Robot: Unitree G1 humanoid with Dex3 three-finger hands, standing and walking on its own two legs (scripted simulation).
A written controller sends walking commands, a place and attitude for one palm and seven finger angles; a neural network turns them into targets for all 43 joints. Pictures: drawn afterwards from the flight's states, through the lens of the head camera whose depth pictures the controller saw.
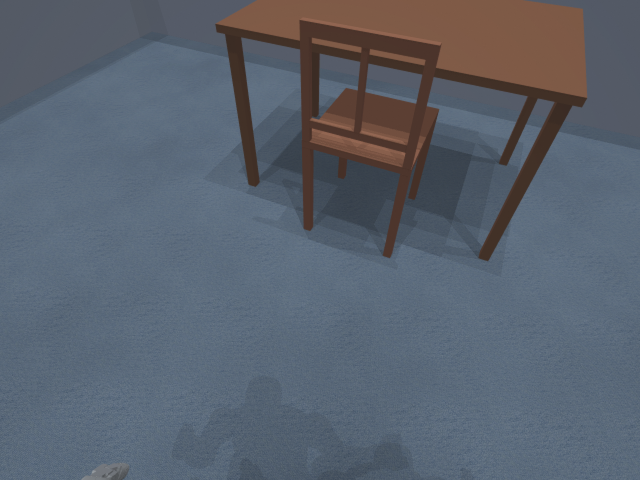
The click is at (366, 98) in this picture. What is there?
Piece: chair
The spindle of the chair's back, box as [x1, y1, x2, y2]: [354, 48, 369, 132]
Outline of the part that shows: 366,48 361,49 354,131 359,132 361,126 369,49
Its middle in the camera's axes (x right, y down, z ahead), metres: +0.12 -0.44 +1.17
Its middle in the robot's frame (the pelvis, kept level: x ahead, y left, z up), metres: +1.17 -0.06 -0.09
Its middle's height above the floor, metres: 0.68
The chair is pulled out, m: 0.00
